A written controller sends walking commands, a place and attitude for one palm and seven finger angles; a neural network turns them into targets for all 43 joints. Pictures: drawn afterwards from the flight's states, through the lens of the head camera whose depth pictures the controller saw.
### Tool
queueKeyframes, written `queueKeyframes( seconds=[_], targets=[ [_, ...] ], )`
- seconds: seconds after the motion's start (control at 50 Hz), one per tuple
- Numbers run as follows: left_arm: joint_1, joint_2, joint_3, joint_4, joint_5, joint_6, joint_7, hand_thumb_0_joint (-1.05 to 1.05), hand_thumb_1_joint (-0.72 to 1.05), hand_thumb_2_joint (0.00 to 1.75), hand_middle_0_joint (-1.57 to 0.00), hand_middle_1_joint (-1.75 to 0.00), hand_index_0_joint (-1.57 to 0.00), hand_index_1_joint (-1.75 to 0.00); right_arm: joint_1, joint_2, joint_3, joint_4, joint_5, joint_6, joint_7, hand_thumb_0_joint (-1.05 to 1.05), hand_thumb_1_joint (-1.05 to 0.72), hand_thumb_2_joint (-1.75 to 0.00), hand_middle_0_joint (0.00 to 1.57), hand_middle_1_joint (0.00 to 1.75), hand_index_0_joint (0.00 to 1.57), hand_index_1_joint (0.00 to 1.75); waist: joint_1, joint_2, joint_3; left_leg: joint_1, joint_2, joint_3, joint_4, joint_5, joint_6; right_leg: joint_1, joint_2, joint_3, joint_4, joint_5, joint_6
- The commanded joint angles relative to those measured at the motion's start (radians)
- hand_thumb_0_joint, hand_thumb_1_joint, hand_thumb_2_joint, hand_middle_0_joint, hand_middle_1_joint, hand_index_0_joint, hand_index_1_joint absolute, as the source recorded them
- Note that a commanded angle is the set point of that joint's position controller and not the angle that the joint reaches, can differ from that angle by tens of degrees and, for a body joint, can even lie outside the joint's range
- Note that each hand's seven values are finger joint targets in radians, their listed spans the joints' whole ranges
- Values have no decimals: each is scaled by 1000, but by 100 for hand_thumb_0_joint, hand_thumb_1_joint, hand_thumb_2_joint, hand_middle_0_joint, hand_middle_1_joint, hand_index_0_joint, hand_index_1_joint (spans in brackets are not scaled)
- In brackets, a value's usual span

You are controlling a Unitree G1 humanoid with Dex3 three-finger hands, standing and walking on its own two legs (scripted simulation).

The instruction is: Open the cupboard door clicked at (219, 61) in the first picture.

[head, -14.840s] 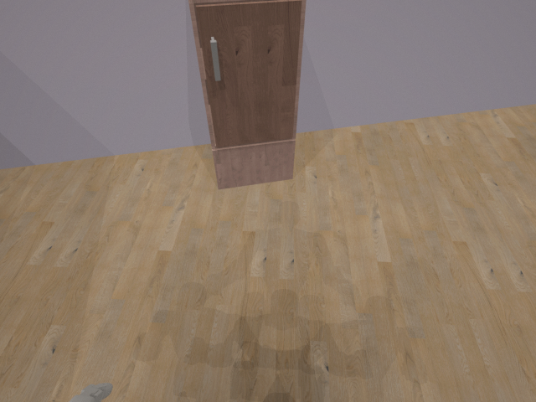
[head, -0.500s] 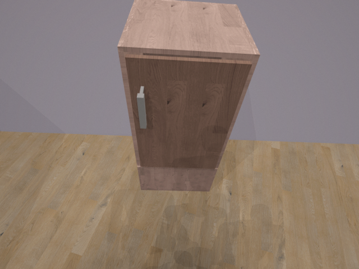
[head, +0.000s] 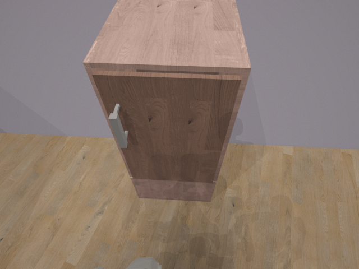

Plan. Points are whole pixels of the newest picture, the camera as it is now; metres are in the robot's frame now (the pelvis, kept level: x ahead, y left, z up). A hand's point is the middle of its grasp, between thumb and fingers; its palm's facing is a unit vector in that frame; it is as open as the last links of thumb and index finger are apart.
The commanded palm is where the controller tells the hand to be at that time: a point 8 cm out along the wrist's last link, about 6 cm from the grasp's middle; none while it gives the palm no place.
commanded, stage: come to a stop and stand still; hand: left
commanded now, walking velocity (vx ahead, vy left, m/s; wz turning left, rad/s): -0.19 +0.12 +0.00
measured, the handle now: (120, 126) +0.50 +0.22 -0.04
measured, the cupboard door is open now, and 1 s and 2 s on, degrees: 0 0 0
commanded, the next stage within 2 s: look again from close up in 0.90 s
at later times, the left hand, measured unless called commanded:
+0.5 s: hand out of the picture -0.03 +0.23 -0.17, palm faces +0.07 -0.97 -0.23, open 7.4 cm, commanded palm none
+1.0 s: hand out of the picture -0.08 +0.17 -0.17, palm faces +0.05 -0.99 -0.14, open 7.4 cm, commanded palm none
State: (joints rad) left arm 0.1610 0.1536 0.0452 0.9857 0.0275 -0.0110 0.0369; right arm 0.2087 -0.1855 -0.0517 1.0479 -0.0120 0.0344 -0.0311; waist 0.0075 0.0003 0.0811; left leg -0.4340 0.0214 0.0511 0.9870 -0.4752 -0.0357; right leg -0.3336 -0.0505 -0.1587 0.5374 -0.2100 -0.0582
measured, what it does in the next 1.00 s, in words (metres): steps on the spot: left foot, then right foot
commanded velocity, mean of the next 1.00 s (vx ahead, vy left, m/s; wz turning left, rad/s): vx -0.01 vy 0.00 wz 0.00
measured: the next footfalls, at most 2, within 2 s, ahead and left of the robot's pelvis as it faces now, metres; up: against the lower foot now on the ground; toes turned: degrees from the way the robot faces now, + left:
left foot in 0.22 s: +0.04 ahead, +0.14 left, +0.00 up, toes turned +3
right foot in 0.54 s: -0.05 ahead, -0.07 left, +0.00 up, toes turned -1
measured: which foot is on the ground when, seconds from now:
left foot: up 0.00-0.20, down 0.22-1.00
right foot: down 0.00-0.22, up 0.24-0.52, down 0.54-1.00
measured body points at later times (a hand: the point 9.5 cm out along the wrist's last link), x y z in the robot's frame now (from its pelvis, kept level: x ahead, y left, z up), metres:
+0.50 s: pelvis -0.04 +0.04 +0.00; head -0.02 +0.05 +0.45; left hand -0.04 +0.28 -0.15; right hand +0.04 -0.18 -0.15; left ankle +0.00 +0.14 -0.73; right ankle -0.10 -0.08 -0.71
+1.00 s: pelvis -0.06 +0.02 +0.01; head -0.05 +0.02 +0.46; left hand -0.08 +0.22 -0.16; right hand -0.11 -0.18 -0.15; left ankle +0.00 +0.14 -0.73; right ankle -0.10 -0.07 -0.73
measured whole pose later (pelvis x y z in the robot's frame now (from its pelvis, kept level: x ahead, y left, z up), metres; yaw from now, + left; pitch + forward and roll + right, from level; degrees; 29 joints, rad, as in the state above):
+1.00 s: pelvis -0.06 +0.02 +0.01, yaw +1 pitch -1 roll +0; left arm 0.33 0.11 0.00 1.12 0.01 0.00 0.03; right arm 0.36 -0.11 0.00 1.16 -0.02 0.02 -0.03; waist -0.01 -0.02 0.02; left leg -0.26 0.02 0.06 0.41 -0.13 0.01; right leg -0.10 0.02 -0.05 0.43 -0.31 -0.03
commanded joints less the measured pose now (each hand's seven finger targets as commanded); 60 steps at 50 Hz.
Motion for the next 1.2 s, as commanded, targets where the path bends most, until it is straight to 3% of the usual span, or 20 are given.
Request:
queueKeyframes(
  seconds=[0.0, 0.1, 0.16, 0.2, 0.22, 0.28, 0.34, 0.44, 0.48, 0.54, 0.56, 0.58, 0.7, 0.8, 0.96, 0.98, 1.0, 1.04, 1.1, 1.18],
  targets=[
    [119, 198, 46, -28, 0, 4, 12, 0, 90, 90, -20, -30, -20, -30, 64, -25, -4, -56, -3, 16, 10, 0, -90, -90, 20, 30, 20, 30, 30, -94, -130, -12, 5, -43, 13, 28, -15, 132, -339, 250, -161, 679, -169],
    [75, 208, 51, -60, 8, 15, 7, 0, 90, 90, -20, -30, -20, -30, 50, -31, -7, -97, 2, 3, 14, 0, -90, -90, 20, 30, 20, 30, 13, -157, -162, 80, -2, -27, -206, 55, -5, 127, -311, 241, -139, 522, -149],
    [55, 190, 44, -64, -2, 29, -1, 0, 90, 90, -20, -30, -20, -30, 131, -45, -8, -78, 0, -14, 13, 0, -90, -90, 20, 30, 20, 30, -34, -93, -168, 310, 6, 7, -535, 284, 8, 12, -223, 187, -40, 232, -48],
    [73, 92, 22, -89, -15, 46, -7, 0, 90, 90, -20, -30, -20, -30, 83, -178, -28, -126, -15, -22, 8, 0, -90, -90, 20, 30, 20, 30, -22, 319, -105, 235, 328, -347, -724, 557, 153, -147, -4, 55, 238, -344, 77],
    [59, 111, 26, -86, -12, 54, -4, 0, 90, 90, -20, -30, -20, -30, 9, -182, -23, -155, -20, -14, 4, 0, -90, -90, 20, 30, 20, 30, -15, 260, -70, 78, 361, -342, -741, 498, 240, -78, -3, 138, 394, -367, 70],
    [126, 98, 32, -33, 3, 58, -10, 0, 90, 90, -20, -30, -20, -30, -84, -125, -3, -169, -19, -25, -7, 0, -90, -90, 20, 30, 20, 30, 39, 150, -57, 62, 237, -203, -713, 442, 212, -84, 15, 184, 565, -229, 67],
    [156, 91, 22, -12, 1, 48, -12, 0, 90, 90, -20, -30, -20, -30, -50, -111, -1, -154, -10, -32, -7, 0, -90, -90, 20, 30, 20, 30, 30, 103, -101, 188, 197, -154, -703, 448, 201, -100, 14, 161, 488, -208, 85],
    [129, 63, -2, -7, -5, 33, -9, 0, 90, 90, -20, -30, -20, -30, 56, -111, -5, -95, -10, -34, -6, 0, -90, -90, 20, 30, 20, 30, -17, 117, -110, 291, 223, -235, -704, 457, 214, 13, 4, 131, 91, -264, 84],
    [206, 64, -6, 34, -8, 22, -4, 0, 90, 90, -20, -30, -20, -30, 62, -108, -1, -78, -1, -36, -2, 0, -90, -90, 20, 30, 20, 30, 10, 68, -145, 271, 178, -209, -661, 428, 162, 153, 7, 125, -141, -91, 79],
    [190, 139, -8, 52, -8, 3, 4, 0, 90, 90, -20, -30, -20, -30, 52, -33, 18, -73, 11, -36, 10, 0, -90, -90, 20, 30, 20, 30, -13, -121, -84, 188, 43, -65, -576, 290, 46, 160, -177, 291, -245, 75, -3],
    [182, 139, -13, 51, -12, 1, 2, 0, 90, 90, -20, -30, -20, -30, 53, -27, 23, -63, 5, -39, 13, 0, -90, -90, 20, 30, 20, 30, -16, -102, -86, 231, 35, -61, -583, 319, 44, 125, -187, 288, -233, 105, -17],
    [172, 118, -16, 58, -12, -11, 4, 0, 90, 90, -20, -30, -20, -30, 53, -27, 20, -48, -2, -36, 11, 0, -90, -90, 20, 30, 20, 30, -19, -201, -80, 239, 42, -53, -572, 353, 42, 120, -143, 276, -219, 165, -7],
    [191, 82, -29, 85, -18, 0, 3, 0, 90, 90, -20, -30, -20, -30, 103, -42, 33, 28, -1, -28, 8, 0, -90, -90, 20, 30, 20, 30, -20, -31, 54, 264, 72, -83, -632, 287, 47, 6, -79, 232, -279, -176, 20],
    [222, 76, -28, 106, -19, 5, 0, 0, 90, 90, -20, -30, -20, -30, 139, -27, 38, 54, -4, -22, 3, 0, -90, -90, 20, 30, 20, 30, -15, 25, 89, 213, 67, -90, -655, 196, 43, 4, -63, 228, -286, -245, 17],
    [254, 43, -29, 125, -21, 1, 0, 0, 90, 90, -20, -30, -20, -30, 178, -13, 41, 71, -3, -35, -6, 0, -90, -90, 20, 30, 20, 30, -7, 18, 27, 224, 80, -98, -665, 224, 47, 61, -48, 212, -248, -147, 16],
    [300, 58, -49, 126, 7, -40, 34, 0, 90, 90, -20, -30, -20, -30, 44, -45, 45, 0, -2, -60, 12, 0, -90, -90, 20, 30, 20, 30, 37, 34, 90, 129, 61, -66, -413, 340, 29, 31, -92, 302, -260, 227, 23],
    [239, 113, -40, 76, -5, -46, 29, 0, 90, 90, -20, -30, -20, -30, 131, 5, 43, -25, -1, -49, 21, 0, -90, -90, 20, 30, 20, 30, -51, 10, 26, 155, 48, -62, -406, 201, 37, 3, -149, 318, -286, -11, -13],
    [185, 108, -34, 49, -7, -46, 21, 0, 90, 90, -20, -30, -20, -30, 187, 3, 41, -6, -10, -38, 28, 0, -90, -90, 20, 30, 20, 30, -66, -4, -4, 169, 44, -45, -408, 231, 42, -4, -107, 274, -263, -188, -39],
    [214, 65, -36, 51, -13, -44, 22, 0, 90, 90, -20, -30, -20, -30, 214, -19, 45, -15, -8, -61, 20, 0, -90, -90, 20, 30, 20, 30, -52, -28, -84, 193, 60, -75, -461, 359, 67, 81, -49, 222, -145, -22, -27],
    [260, 48, -37, 64, -14, -29, 20, 0, 90, 90, -20, -30, -20, -30, 181, -37, 47, -17, -4, -70, 7, 0, -90, -90, 20, 30, 20, 30, -13, -1, -45, 162, 93, -117, -505, 436, 99, 113, -14, 194, -92, 7, -2]
  ],
)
